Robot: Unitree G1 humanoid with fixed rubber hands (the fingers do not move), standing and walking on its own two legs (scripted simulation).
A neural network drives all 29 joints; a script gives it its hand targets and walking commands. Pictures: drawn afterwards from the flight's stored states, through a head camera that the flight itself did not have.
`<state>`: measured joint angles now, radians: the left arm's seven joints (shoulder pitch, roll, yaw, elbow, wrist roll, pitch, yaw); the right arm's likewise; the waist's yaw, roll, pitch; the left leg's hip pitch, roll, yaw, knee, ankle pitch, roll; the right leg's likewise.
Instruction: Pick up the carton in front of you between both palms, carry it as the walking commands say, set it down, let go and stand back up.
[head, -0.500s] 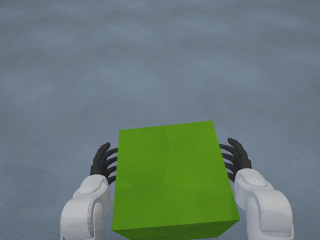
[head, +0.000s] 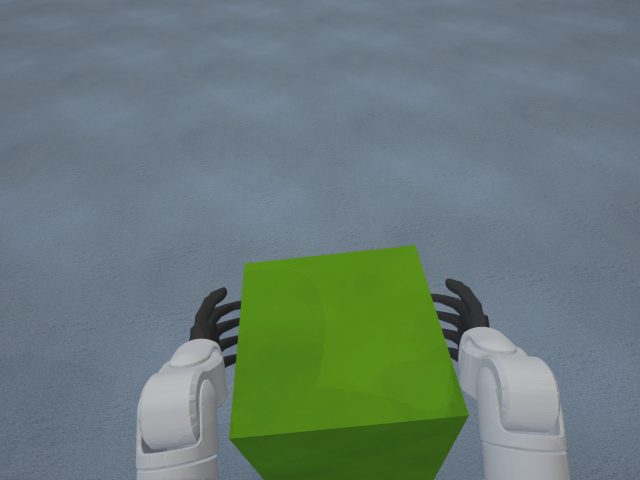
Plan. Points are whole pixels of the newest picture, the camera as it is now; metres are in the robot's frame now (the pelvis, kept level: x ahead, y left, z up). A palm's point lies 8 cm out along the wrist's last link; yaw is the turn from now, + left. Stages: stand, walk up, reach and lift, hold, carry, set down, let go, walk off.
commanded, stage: carry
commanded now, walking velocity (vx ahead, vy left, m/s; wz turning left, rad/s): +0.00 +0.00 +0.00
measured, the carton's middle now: (342, 376) +0.27 -0.01 -0.01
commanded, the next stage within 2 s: hold in 1.90 s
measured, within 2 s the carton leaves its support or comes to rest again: neither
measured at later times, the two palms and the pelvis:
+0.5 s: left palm (223, 379) +0.26 +0.14 +0.02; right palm (467, 373) +0.25 -0.16 +0.02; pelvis -0.03 -0.01 -0.01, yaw +0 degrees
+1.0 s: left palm (216, 402) +0.23 +0.14 +0.03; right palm (479, 394) +0.22 -0.16 +0.03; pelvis -0.07 -0.01 +0.00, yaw +0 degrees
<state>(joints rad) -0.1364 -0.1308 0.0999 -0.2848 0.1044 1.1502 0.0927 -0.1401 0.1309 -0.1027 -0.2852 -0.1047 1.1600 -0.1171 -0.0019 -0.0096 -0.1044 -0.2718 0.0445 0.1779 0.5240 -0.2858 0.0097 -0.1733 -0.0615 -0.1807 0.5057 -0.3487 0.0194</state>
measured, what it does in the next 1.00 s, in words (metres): shifts its weight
